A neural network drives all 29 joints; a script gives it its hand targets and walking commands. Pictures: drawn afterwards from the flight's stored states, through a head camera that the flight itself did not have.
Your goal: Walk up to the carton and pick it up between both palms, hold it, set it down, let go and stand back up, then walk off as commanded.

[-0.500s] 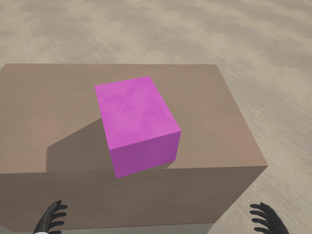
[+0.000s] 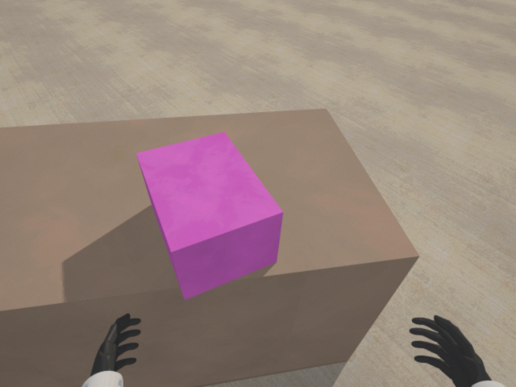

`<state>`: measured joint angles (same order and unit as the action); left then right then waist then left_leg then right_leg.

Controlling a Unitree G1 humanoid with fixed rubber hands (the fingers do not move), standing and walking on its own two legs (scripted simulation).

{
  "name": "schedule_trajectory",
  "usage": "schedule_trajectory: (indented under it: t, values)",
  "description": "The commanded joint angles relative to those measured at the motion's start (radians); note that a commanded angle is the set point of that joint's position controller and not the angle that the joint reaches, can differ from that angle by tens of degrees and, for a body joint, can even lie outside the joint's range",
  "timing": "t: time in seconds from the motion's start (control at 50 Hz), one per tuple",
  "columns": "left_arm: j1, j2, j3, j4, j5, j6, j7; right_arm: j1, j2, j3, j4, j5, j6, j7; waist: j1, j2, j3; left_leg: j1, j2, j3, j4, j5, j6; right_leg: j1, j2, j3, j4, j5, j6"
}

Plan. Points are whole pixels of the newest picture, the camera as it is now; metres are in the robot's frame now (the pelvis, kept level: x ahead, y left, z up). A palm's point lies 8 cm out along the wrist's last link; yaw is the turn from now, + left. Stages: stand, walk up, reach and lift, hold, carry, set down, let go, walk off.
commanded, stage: reach and lift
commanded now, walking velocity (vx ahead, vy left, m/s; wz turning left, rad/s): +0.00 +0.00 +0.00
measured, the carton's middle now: (206, 207) +0.48 +0.12 -0.01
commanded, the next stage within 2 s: none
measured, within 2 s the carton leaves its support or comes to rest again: neither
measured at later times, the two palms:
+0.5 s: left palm (130, 346) +0.20 +0.19 +0.01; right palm (459, 346) +0.20 -0.28 +0.01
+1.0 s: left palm (141, 321) +0.23 +0.18 +0.01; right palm (427, 287) +0.28 -0.25 +0.04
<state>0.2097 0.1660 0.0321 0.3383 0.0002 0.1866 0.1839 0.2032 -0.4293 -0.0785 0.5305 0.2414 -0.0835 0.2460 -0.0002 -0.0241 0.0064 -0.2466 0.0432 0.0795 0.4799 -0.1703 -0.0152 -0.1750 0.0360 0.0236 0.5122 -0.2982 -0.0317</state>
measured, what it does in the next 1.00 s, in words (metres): stands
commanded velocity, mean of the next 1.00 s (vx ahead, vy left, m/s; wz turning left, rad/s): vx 0.00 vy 0.00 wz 0.00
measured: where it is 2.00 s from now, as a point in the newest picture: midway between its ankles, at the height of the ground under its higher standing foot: outside the picture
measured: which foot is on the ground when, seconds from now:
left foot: down 0.00-1.00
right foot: down 0.00-1.00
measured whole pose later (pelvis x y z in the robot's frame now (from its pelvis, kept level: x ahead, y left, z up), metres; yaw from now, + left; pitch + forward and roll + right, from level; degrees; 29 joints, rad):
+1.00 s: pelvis +0.02 -0.02 +0.00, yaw +0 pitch -1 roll +1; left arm 0.20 -0.01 0.03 0.06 0.00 0.13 0.31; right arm 0.04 -0.48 0.12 0.40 0.46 -0.21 0.23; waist 0.04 -0.05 0.02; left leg -0.23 0.05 0.08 0.45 -0.19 -0.02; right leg -0.17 0.05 0.02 0.51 -0.31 -0.05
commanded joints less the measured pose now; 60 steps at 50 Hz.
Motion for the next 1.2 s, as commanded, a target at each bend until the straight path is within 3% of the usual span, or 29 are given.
schedule_trajectory:
  t: [0.0, 0.04, 0.08, 0.1, 0.14, 0.2, 0.28, 0.3, 0.34, 0.36, 0.4, 0.48, 0.52, 0.58, 0.6, 0.66, 0.68, 0.74, 0.84, 0.86, 0.94, 0.98, 1.0, 1.02, 1.06, 1.08, 1.1, 1.14, 1.18]
  values:
    - [0.034, -0.029, 0.054, -0.384, 0.006, -0.131, 0.036, -0.094, -0.192, 0.094, -0.197, 0.080, -0.120, -0.004, 0.147, -0.066, -0.141, 0.286, -0.027, -0.021, -0.112, 0.168, 0.020, -0.162, -0.005, -0.005, -0.187, 0.166, -0.014]
    - [0.052, -0.039, 0.053, -0.397, -0.011, -0.151, 0.042, -0.085, -0.186, 0.095, -0.260, 0.082, -0.153, -0.016, 0.146, -0.112, -0.130, 0.258, -0.032, -0.023, -0.104, 0.162, 0.028, -0.148, -0.003, -0.005, -0.178, 0.173, -0.012]
    - [0.071, -0.050, 0.045, -0.380, -0.013, -0.165, 0.044, -0.065, -0.202, 0.087, -0.237, 0.084, -0.176, -0.023, 0.127, -0.111, -0.129, 0.268, -0.031, -0.026, -0.107, 0.176, 0.026, -0.151, 0.002, -0.009, -0.177, 0.190, -0.009]
    - [0.070, -0.054, 0.048, -0.409, -0.009, -0.170, 0.045, -0.057, -0.181, 0.110, -0.250, 0.096, -0.181, -0.026, 0.134, -0.087, -0.120, 0.255, -0.038, -0.023, -0.106, 0.185, 0.027, -0.140, -0.007, 0.007, -0.186, 0.219, -0.012]
    - [0.114, -0.075, 0.040, -0.410, -0.014, -0.170, 0.039, -0.036, -0.205, 0.112, -0.242, 0.107, -0.194, -0.032, 0.123, -0.114, -0.123, 0.266, -0.038, -0.029, -0.106, 0.242, 0.026, -0.123, 0.000, 0.005, -0.183, 0.299, -0.007]
    - [0.107, -0.100, 0.031, -0.450, -0.001, -0.172, 0.045, -0.024, -0.222, 0.122, -0.223, 0.126, -0.196, -0.026, 0.114, -0.098, -0.101, 0.264, -0.031, -0.030, -0.117, 0.226, 0.020, -0.144, 0.003, 0.000, -0.194, 0.240, -0.014]
    - [0.054, -0.137, 0.002, -0.524, 0.016, -0.178, 0.076, -0.078, -0.242, 0.115, -0.223, 0.153, -0.203, -0.007, 0.130, -0.053, -0.104, 0.278, -0.010, -0.039, -0.119, 0.180, 0.007, -0.209, 0.006, -0.003, -0.203, 0.125, -0.041]
    - [0.053, -0.156, -0.012, -0.528, 0.000, -0.176, 0.077, -0.094, -0.254, 0.115, -0.249, 0.159, -0.205, -0.004, 0.115, -0.082, -0.102, 0.270, -0.006, -0.046, -0.118, 0.150, 0.014, -0.226, 0.009, 0.001, -0.203, 0.110, -0.042]
    - [0.025, -0.169, -0.019, -0.553, 0.005, -0.179, 0.093, -0.118, -0.246, 0.133, -0.282, 0.176, -0.211, 0.008, 0.133, -0.075, -0.111, 0.262, -0.002, -0.044, -0.114, 0.126, 0.014, -0.236, 0.013, 0.004, -0.201, 0.078, -0.046]
    - [0.011, -0.182, -0.043, -0.561, -0.005, -0.177, 0.094, -0.142, -0.268, 0.117, -0.279, 0.178, -0.208, 0.014, 0.121, -0.076, -0.103, 0.264, 0.003, -0.053, -0.126, 0.069, 0.011, -0.256, 0.015, -0.001, -0.203, 0.029, -0.054]
    - [0.018, -0.202, -0.037, -0.552, 0.004, -0.180, 0.104, -0.146, -0.266, 0.135, -0.314, 0.190, -0.215, 0.023, 0.150, -0.091, -0.111, 0.231, 0.004, -0.044, -0.116, 0.081, 0.012, -0.242, 0.007, 0.022, -0.205, 0.040, -0.048]
    - [-0.032, -0.236, -0.056, -0.530, 0.024, -0.159, 0.123, -0.183, -0.284, 0.135, -0.258, 0.204, -0.193, 0.040, 0.145, -0.086, -0.040, 0.199, 0.011, -0.061, -0.150, -0.040, 0.014, -0.288, 0.008, 0.035, -0.220, -0.059, -0.065]
    - [-0.039, -0.223, -0.030, -0.497, 0.030, -0.155, 0.122, -0.178, -0.273, 0.146, -0.240, 0.202, -0.189, 0.036, 0.155, -0.117, -0.005, 0.168, 0.006, -0.046, -0.155, -0.066, 0.023, -0.263, 0.000, 0.053, -0.226, -0.084, -0.060]
    - [-0.083, -0.227, -0.016, -0.508, 0.052, -0.150, 0.129, -0.228, -0.238, 0.177, -0.282, 0.222, -0.183, 0.035, 0.183, -0.108, -0.020, 0.144, -0.002, -0.035, -0.144, -0.044, 0.028, -0.246, -0.010, 0.089, -0.226, -0.070, -0.053]
    - [-0.117, -0.225, -0.029, -0.526, 0.043, -0.147, 0.131, -0.267, -0.254, 0.167, -0.274, 0.222, -0.180, 0.037, 0.167, -0.110, -0.028, 0.155, 0.003, -0.041, -0.155, -0.085, 0.030, -0.261, -0.005, 0.076, -0.222, -0.100, -0.054]
    - [-0.183, -0.212, -0.021, -0.553, 0.030, -0.141, 0.144, -0.322, -0.246, 0.151, -0.315, 0.221, -0.180, 0.029, 0.192, -0.112, -0.065, 0.141, 0.003, -0.041, -0.149, -0.109, 0.023, -0.258, -0.011, 0.091, -0.215, -0.124, -0.056]
    - [-0.201, -0.214, -0.026, -0.547, 0.023, -0.146, 0.147, -0.328, -0.226, 0.158, -0.327, 0.218, -0.179, 0.024, 0.186, -0.115, -0.064, 0.126, -0.002, -0.040, -0.146, -0.123, 0.027, -0.258, -0.014, 0.104, -0.214, -0.142, -0.054]
    - [-0.217, -0.213, -0.023, -0.566, 0.012, -0.135, 0.153, -0.357, -0.208, 0.161, -0.331, 0.229, -0.175, 0.011, 0.201, -0.099, -0.089, 0.126, -0.005, -0.021, -0.139, -0.046, 0.020, -0.231, -0.005, 0.103, -0.204, -0.054, -0.055]
    - [-0.198, -0.206, 0.015, -0.577, 0.028, -0.102, 0.143, -0.350, -0.223, 0.165, -0.289, 0.234, -0.160, -0.018, 0.194, -0.075, -0.135, 0.201, -0.003, -0.027, -0.121, 0.146, 0.007, -0.183, 0.009, 0.081, -0.199, 0.142, -0.063]
    - [-0.198, -0.192, 0.021, -0.590, 0.030, -0.096, 0.138, -0.364, -0.216, 0.177, -0.286, 0.237, -0.154, -0.028, 0.207, -0.050, -0.131, 0.197, -0.004, -0.023, -0.123, 0.174, 0.005, -0.169, 0.004, 0.089, -0.204, 0.164, -0.062]
    - [-0.220, -0.194, 0.056, -0.589, 0.047, -0.063, 0.120, -0.390, -0.200, 0.198, -0.254, 0.240, -0.133, -0.063, 0.186, -0.072, -0.171, 0.212, -0.011, -0.022, -0.118, 0.317, -0.006, -0.078, 0.011, 0.080, -0.189, 0.357, -0.055]
    - [-0.224, -0.185, 0.056, -0.597, 0.043, -0.053, 0.108, -0.412, -0.196, 0.210, -0.236, 0.240, -0.127, -0.075, 0.175, -0.040, -0.209, 0.260, -0.010, -0.033, -0.103, 0.429, -0.017, -0.060, 0.014, 0.069, -0.182, 0.457, -0.061]
    - [-0.233, -0.171, 0.082, -0.623, 0.042, -0.048, 0.108, -0.414, -0.199, 0.220, -0.229, 0.253, -0.129, -0.078, 0.186, -0.049, -0.215, 0.250, -0.012, -0.027, -0.101, 0.449, -0.017, -0.046, 0.012, 0.075, -0.181, 0.490, -0.058]
    - [-0.255, -0.181, 0.064, -0.629, 0.029, -0.050, 0.104, -0.450, -0.209, 0.220, -0.221, 0.257, -0.127, -0.081, 0.172, -0.059, -0.224, 0.267, -0.008, -0.038, -0.099, 0.458, -0.019, -0.059, 0.016, 0.071, -0.185, 0.468, -0.062]
    - [-0.223, -0.167, 0.086, -0.635, 0.027, -0.039, 0.096, -0.442, -0.188, 0.240, -0.278, 0.258, -0.121, -0.094, 0.197, -0.041, -0.240, 0.269, -0.017, -0.029, -0.095, 0.493, -0.023, -0.029, 0.014, 0.071, -0.176, 0.554, -0.060]
    - [-0.269, -0.163, 0.082, -0.629, 0.030, -0.033, 0.094, -0.496, -0.211, 0.223, -0.266, 0.258, -0.118, -0.097, 0.182, -0.025, -0.238, 0.287, -0.017, -0.035, -0.104, 0.484, -0.027, -0.058, 0.021, 0.063, -0.186, 0.498, -0.063]
    - [-0.297, -0.152, 0.086, -0.647, 0.017, -0.031, 0.093, -0.522, -0.207, 0.217, -0.292, 0.259, -0.115, -0.104, 0.196, -0.027, -0.247, 0.269, -0.015, -0.031, -0.105, 0.468, -0.025, -0.057, 0.018, 0.065, -0.187, 0.466, -0.064]
    - [-0.306, -0.163, 0.075, -0.621, -0.002, -0.026, 0.089, -0.526, -0.196, 0.203, -0.295, 0.244, -0.102, -0.105, 0.181, -0.055, -0.237, 0.282, -0.010, -0.033, -0.102, 0.428, -0.020, -0.082, 0.026, 0.060, -0.199, 0.387, -0.066]
    - [-0.373, -0.137, 0.098, -0.597, -0.010, -0.007, 0.087, -0.606, -0.179, 0.218, -0.319, 0.246, -0.077, -0.117, 0.204, -0.070, -0.221, 0.234, -0.012, -0.019, -0.122, 0.346, -0.007, -0.073, 0.016, 0.079, -0.208, 0.337, -0.058]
